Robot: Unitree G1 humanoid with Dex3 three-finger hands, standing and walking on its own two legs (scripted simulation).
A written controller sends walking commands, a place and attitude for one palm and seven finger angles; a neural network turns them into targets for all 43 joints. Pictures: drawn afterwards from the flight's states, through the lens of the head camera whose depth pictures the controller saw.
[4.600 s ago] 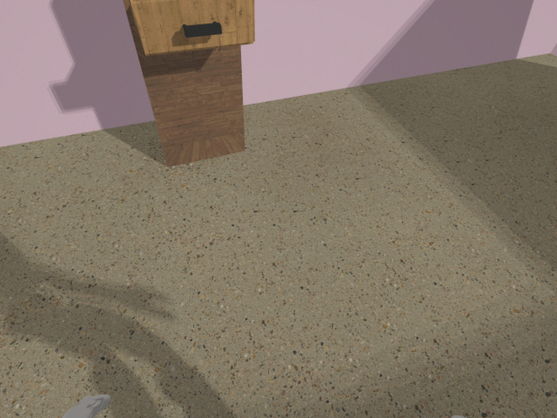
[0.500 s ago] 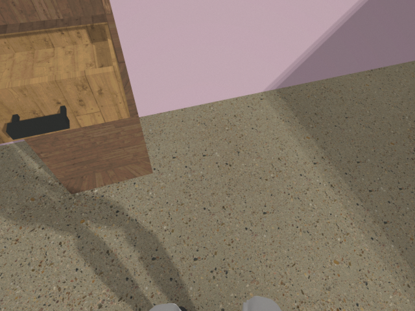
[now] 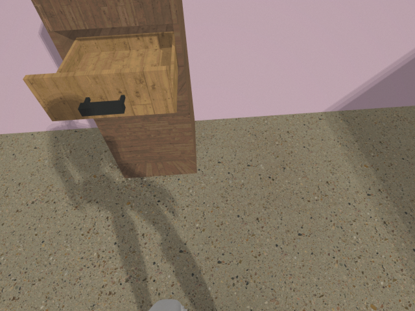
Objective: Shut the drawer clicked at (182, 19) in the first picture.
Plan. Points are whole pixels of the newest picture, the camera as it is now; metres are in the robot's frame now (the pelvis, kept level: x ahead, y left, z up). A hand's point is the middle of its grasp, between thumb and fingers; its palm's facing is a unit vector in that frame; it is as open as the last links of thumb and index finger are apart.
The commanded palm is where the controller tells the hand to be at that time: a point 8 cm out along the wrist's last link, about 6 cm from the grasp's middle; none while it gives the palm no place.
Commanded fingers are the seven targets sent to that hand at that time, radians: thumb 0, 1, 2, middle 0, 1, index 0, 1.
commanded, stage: take the last steps up to it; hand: left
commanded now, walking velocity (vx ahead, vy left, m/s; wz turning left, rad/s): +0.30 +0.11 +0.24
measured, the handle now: (103, 103) +0.62 +0.33 +0.02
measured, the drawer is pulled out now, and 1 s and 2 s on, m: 0.27 0.27 0.27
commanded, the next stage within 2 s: come to a stop and stand still in 1.14 s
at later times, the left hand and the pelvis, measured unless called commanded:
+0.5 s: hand out of the picture +0.06 +0.27 -0.18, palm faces +0.12 -0.98 -0.19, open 7.4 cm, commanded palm none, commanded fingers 0.00 0.90 0.90 -0.20 -0.30 -0.20 -0.30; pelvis +0.04 +0.08 +0.00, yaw +4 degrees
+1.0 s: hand (127, 258) +0.26 +0.22 -0.16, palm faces +0.13 -0.96 -0.24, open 7.1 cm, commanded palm none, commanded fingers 0.00 0.90 0.90 -0.20 -0.30 -0.20 -0.30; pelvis +0.21 +0.03 +0.00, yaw +5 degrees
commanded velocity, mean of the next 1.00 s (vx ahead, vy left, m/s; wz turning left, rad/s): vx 0.28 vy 0.03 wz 0.04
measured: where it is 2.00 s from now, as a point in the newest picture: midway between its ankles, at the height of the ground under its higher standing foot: (209, 302)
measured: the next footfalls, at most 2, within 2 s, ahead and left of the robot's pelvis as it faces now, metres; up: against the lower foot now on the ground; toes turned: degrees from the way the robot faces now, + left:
left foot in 0.18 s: +0.00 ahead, +0.13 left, +0.00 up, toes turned +7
right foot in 0.78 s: +0.29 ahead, -0.03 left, +0.00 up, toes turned -3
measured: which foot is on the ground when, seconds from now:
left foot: up 0.00-0.16, down 0.18-0.80, up 0.82-1.00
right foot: down 0.00-0.18, up 0.20-0.76, down 0.78-1.00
